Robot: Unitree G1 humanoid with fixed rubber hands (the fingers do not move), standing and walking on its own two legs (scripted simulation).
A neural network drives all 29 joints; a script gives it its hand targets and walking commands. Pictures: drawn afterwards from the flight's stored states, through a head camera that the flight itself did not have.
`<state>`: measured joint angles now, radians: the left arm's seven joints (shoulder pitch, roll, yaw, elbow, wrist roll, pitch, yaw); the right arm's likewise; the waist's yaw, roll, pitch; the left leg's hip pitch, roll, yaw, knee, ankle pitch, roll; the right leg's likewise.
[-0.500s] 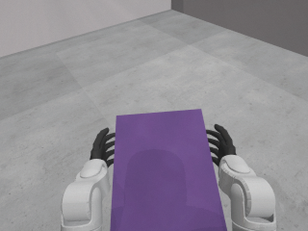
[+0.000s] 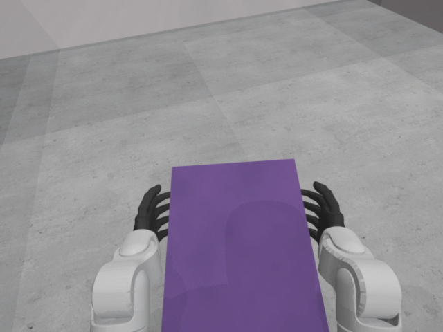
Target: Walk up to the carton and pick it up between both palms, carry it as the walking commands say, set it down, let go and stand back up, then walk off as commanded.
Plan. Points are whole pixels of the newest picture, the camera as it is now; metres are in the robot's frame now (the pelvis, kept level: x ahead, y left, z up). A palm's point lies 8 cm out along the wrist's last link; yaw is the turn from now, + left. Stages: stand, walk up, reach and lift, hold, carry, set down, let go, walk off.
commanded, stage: carry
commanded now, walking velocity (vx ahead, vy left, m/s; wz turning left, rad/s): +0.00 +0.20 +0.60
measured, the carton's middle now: (238, 255) +0.24 -0.01 +0.02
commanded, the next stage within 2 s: none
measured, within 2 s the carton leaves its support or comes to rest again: neither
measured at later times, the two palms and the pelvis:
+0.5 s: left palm out of the picture +0.15 +0.34 +0.10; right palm (192, 282) +0.18 +0.06 +0.07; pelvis -0.07 +0.18 +0.00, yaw +9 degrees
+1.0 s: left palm out of the picture +0.06 +0.47 +0.10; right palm (78, 325) +0.12 +0.19 +0.11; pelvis -0.14 +0.27 +0.01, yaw +11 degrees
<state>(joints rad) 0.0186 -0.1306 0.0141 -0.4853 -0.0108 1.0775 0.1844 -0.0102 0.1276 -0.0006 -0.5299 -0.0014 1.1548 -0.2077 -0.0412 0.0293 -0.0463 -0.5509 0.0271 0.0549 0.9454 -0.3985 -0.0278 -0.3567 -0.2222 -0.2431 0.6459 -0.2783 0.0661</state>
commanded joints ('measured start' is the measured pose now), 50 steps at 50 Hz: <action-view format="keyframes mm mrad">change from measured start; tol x32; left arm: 1 -396 -815 -550 -190 -209 14 -114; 50 -547 -932 -610 -65 -276 86 -136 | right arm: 1 -415 856 577 -100 277 -33 163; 50 -496 890 494 -88 219 -19 147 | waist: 1 35 -296 -292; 5 40 411 -257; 21 84 54 -393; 23 60 -563 -388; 35 58 312 -218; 50 53 106 -292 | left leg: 1 205 8 25 -310 34 -9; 3 415 16 -44 -552 183 16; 5 505 331 -451 -427 1231 188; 16 366 236 -408 -665 82 183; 21 158 124 -261 -747 338 -97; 25 7 -5 -140 58 -27 2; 35 399 247 -290 -569 524 36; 41 142 158 -224 -738 -263 56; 50 234 174 -240 -765 -144 47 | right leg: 1 111 -190 60 -95 298 -62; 5 -412 106 88 542 -561 70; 17 -128 136 215 330 -177 -17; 22 546 -28 340 -453 -205 -167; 29 224 -66 202 -199 484 -169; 36 -62 111 148 -5 -146 17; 50 41 196 153 -26 -54 -36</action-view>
